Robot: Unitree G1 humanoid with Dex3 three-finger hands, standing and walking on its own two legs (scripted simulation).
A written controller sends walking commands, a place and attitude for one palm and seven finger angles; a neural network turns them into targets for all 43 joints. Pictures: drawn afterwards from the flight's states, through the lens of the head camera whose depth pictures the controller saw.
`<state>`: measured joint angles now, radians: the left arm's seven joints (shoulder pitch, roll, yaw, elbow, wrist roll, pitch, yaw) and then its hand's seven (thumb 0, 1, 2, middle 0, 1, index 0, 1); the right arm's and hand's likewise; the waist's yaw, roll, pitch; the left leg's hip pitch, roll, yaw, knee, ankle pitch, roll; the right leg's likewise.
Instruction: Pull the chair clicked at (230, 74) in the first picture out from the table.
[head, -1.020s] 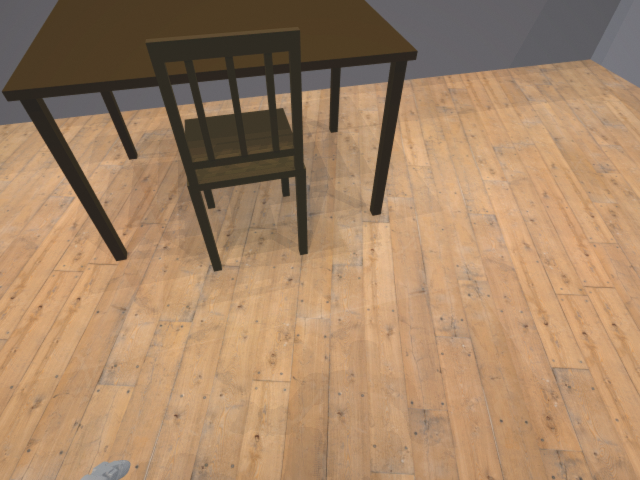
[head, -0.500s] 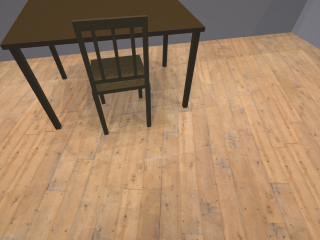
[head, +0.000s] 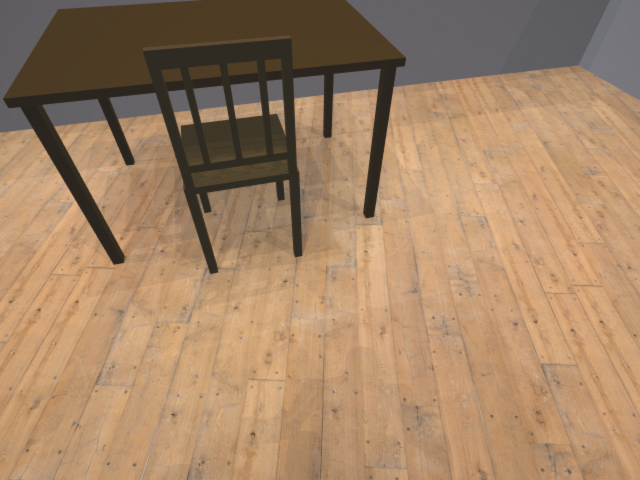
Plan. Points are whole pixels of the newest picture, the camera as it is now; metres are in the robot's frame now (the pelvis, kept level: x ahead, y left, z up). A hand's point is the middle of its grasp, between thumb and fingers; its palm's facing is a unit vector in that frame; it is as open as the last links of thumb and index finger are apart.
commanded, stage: look at it before walking up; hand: left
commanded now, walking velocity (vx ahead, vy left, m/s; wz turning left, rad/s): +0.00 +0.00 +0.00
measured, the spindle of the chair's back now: (231, 114) +1.08 +0.32 -0.10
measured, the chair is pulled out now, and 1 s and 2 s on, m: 0.00 0.00 0.00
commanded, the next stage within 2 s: walk to a spot facing it in 0.42 s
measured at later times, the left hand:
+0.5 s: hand out of the picture +0.08 +0.24 -0.16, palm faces -0.03 -0.94 -0.33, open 7.4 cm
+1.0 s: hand out of the picture +0.15 +0.15 -0.19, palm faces -0.12 -0.97 -0.20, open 7.4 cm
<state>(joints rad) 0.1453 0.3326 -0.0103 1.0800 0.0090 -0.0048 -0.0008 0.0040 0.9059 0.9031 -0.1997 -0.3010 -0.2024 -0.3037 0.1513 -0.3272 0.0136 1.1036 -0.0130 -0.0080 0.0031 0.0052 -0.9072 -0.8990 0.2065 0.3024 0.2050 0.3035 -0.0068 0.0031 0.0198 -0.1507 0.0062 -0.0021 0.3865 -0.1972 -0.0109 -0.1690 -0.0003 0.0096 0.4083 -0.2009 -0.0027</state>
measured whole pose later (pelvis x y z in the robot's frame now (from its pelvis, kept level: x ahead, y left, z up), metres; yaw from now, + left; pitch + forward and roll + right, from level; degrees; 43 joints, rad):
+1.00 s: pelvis +0.11 -0.04 -0.03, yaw -8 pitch -1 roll +1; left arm 0.29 0.18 0.04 1.05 0.02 -0.04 -0.03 0.01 0.91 0.90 -0.20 -0.30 -0.20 -0.30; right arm 0.43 -0.18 -0.02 1.16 -0.02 -0.03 0.00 0.00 -0.91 -0.90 0.21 0.30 0.20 0.30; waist -0.01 0.02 0.06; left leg -0.08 0.11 0.12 0.64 -0.48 -0.03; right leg -0.34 -0.02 -0.11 0.67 -0.29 -0.05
